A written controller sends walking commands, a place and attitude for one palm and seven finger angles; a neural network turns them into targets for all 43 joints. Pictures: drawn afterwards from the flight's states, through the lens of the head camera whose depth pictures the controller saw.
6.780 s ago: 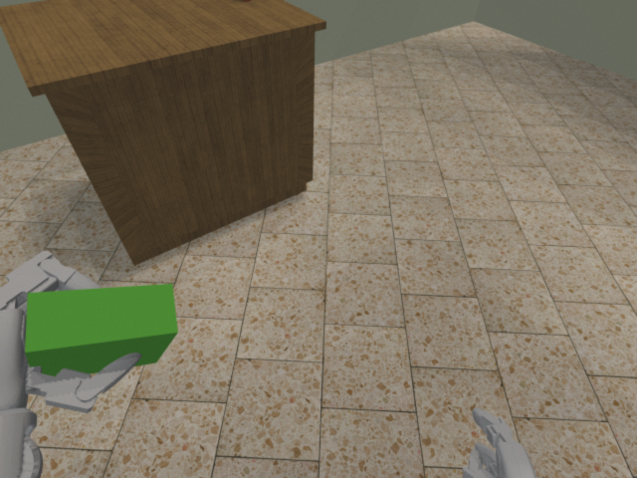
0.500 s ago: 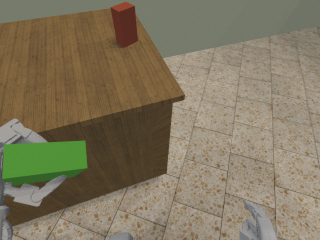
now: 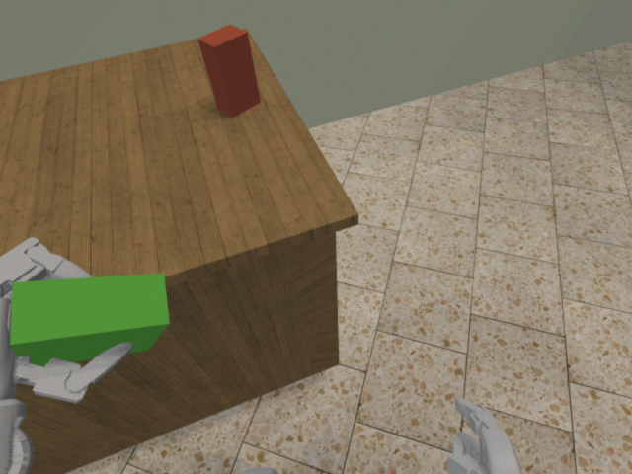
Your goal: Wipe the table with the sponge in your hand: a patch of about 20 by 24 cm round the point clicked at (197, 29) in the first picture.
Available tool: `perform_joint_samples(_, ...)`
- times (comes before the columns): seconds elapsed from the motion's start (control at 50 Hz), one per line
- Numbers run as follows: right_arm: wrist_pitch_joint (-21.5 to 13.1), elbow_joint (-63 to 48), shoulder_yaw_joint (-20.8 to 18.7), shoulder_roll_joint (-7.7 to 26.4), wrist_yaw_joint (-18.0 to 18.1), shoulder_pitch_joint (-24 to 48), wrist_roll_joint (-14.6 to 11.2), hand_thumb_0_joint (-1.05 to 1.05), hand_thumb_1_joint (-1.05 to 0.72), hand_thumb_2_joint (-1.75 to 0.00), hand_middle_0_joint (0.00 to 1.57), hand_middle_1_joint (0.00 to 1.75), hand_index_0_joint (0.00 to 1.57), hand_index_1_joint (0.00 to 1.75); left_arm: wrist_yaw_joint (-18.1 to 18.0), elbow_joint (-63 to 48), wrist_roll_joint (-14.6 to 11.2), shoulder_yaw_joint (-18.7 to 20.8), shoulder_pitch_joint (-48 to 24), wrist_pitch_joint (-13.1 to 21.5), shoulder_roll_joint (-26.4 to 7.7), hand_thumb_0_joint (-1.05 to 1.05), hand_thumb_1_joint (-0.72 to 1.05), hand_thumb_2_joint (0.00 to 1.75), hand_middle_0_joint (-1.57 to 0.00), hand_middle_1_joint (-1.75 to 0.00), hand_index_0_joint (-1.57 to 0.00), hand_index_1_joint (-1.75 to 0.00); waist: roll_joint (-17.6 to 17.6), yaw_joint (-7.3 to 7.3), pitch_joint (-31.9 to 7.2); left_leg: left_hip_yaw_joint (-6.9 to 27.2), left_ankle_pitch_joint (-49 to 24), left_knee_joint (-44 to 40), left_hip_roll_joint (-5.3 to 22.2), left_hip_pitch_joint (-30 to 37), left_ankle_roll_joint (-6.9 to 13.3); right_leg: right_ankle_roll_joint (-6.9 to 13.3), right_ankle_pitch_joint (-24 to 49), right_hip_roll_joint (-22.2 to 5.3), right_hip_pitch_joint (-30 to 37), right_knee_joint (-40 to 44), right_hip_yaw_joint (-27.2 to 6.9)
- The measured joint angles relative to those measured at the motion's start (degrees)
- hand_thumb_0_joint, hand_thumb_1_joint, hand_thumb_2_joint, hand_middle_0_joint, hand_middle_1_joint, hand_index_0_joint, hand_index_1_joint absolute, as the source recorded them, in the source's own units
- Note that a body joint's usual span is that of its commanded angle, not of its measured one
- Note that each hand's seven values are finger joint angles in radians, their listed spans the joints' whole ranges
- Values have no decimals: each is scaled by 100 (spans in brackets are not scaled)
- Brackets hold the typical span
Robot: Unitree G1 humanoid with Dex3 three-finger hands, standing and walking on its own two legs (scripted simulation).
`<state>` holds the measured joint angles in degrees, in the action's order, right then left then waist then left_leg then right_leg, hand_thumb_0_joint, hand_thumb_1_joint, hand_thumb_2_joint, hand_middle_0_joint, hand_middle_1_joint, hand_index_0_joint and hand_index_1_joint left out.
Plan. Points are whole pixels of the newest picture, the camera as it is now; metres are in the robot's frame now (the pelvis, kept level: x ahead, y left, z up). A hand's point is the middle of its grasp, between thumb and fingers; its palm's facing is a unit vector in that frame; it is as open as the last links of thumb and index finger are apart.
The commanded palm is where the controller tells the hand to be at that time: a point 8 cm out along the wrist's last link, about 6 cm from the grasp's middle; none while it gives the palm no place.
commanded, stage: come to a stop and stand still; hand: left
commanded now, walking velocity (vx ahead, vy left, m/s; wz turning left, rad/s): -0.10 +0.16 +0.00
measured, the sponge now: (113, 320) +0.23 +0.20 +0.15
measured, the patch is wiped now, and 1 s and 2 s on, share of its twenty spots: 0.00 0.00 0.00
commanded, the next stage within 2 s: look again from close up in 1.42 s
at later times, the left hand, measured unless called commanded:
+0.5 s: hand out of the picture +0.20 +0.30 +0.17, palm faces +0.38 -0.86 -0.35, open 9.3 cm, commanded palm +0.13 +0.34 +0.18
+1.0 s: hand out of the picture +0.20 +0.33 +0.16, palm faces +0.44 -0.83 -0.34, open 9.3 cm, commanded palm +0.13 +0.35 +0.18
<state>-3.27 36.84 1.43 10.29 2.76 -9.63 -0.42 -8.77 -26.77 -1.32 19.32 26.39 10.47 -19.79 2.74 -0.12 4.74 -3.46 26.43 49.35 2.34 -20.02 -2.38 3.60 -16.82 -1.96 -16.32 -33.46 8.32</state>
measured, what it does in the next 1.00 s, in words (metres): steps on the spot: left foot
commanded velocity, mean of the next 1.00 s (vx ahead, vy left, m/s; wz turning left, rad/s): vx -0.01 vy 0.01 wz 0.00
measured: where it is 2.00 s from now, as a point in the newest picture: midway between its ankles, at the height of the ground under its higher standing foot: outside the picture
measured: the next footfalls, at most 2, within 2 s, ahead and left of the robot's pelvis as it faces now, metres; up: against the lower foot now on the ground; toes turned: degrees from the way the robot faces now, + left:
left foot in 0.24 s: +0.05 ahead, +0.14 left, +0.00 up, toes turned +5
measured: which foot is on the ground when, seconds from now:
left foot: up 0.00-0.22, down 0.24-1.00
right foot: down 0.00-1.00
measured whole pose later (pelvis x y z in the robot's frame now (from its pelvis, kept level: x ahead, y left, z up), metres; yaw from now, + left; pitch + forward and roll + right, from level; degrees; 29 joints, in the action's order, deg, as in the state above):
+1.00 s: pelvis -0.01 +0.07 +0.01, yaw +2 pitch -2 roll -1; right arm -9.1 32.6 1.8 10.7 1.0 -11.5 0.8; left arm -6.0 -22.2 0.2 19.3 20.7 12.4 -19.1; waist -1.8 2.0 2.2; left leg -4.2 11.4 24.4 -2.3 -11.4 4.2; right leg -1.2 -9.6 0.6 -10.7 -22.3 -2.5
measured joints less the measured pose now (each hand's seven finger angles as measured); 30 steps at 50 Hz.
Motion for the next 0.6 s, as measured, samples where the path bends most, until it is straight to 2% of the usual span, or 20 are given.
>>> perform_joint_samples(0.04,77,-22,-26,82,35,92,5,1,-90,-90,20,30,20,30,-27,4,17,27,79,-23,27,0,-44,103,-83,-137,-82,-137,-95,-63,56,7,53,257,-107,-116,-33,-14,77,-58,43,131,-47)
perform_joint_samples(0.08,131,-123,-62,148,85,142,22,1,-90,-90,20,30,20,29,-53,-85,41,61,200,-33,-6,0,-44,103,-83,-137,-83,-137,-200,-119,96,-43,-27,42,-143,-111,-42,-36,156,-104,66,240,-75)
perform_joint_samples(0.16,212,-367,-176,278,147,176,45,1,-90,-90,20,30,20,29,-97,-429,61,102,423,-55,-127,0,-44,103,-83,-137,-83,-137,-346,-151,126,-92,-332,-738,-156,31,-24,-80,237,-128,38,317,-75)
perform_joint_samples(0.22,268,-503,-255,374,168,151,52,1,-90,-90,20,30,20,29,-119,-689,61,117,529,-58,-202,0,-44,103,-83,-137,-83,-137,-361,-134,95,-97,-1003,-1616,-118,341,3,-144,201,-90,-24,188,-34)
perform_joint_samples(0.24,279,-529,-286,396,181,134,44,1,-90,-90,20,30,20,29,-125,-759,51,116,537,-71,-230,0,-44,103,-83,-137,-83,-137,-343,-121,79,-115,-1283,-1889,-82,475,84,-173,159,-63,-52,91,-15)
perform_joint_samples(0.28,0,-506,-478,307,204,-69,110,1,-90,-90,20,30,19,29,165,-273,245,293,-286,154,-740,0,-44,103,-83,-136,-83,-136,-505,252,99,-205,-1245,-1794,-120,376,266,-198,134,-116,-189,-55,-88)
perform_joint_samples(0.3,-97,-467,-467,289,158,-105,76,1,-90,-90,20,30,19,29,227,118,223,415,-688,287,-885,0,-44,103,-83,-136,-83,-136,-560,347,107,-233,-1207,-1754,-134,341,312,-210,183,-130,-213,-42,-116)
perform_joint_samples(0.32,-172,-428,-410,281,95,-101,47,1,-90,-90,20,30,19,29,236,436,168,542,-978,328,-925,0,-44,103,-83,-137,-83,-137,-592,363,125,-258,-1202,-1770,-149,359,349,-233,246,-138,-185,18,-140)
perform_joint_samples(0.36,-309,-411,-299,254,-40,-101,-2,1,-90,-90,20,30,19,29,170,764,30,711,-1232,284,-776,0,-44,103,-82,-137,-82,-137,-612,294,125,-313,-1257,-1878,-198,449,426,-295,367,-173,-100,152,-193)
perform_joint_samples(0.4,-457,-478,-233,214,-169,-168,-22,1,-90,-90,20,30,20,29,115,692,-36,676,-1145,233,-485,0,-44,103,-82,-138,-82,-138,-578,216,72,-375,-1291,-1918,-237,480,512,-338,379,-174,-86,192,-296)
perform_joint_samples(0.48,-642,-530,-113,60,-295,-351,-36,1,-90,-90,20,30,20,29,202,212,-1,168,-583,322,-68,0,-43,103,-81,-139,-81,-139,-540,98,-1,-389,-1309,-1934,-348,513,651,-366,299,-131,-52,192,-543)
perform_joint_samples(0.54,-666,-457,-1,-81,-284,-457,-3,1,-90,-90,20,30,20,29,310,84,54,-58,-340,403,-58,0,-43,103,-81,-139,-81,-139,-547,101,-30,-339,-1334,-1957,-413,544,704,-373,279,-80,13,229,-673)
perform_joint_samples(0.6,-661,-363,88,-180,-262,-513,28,1,-90,-90,20,30,20,29,339,221,77,22,-405,427,-163,0,-43,103,-81,-138,-81,-138,-522,175,-42,-275,-1376,-2006,-444,581,728,-360,236,-17,91,302,-756)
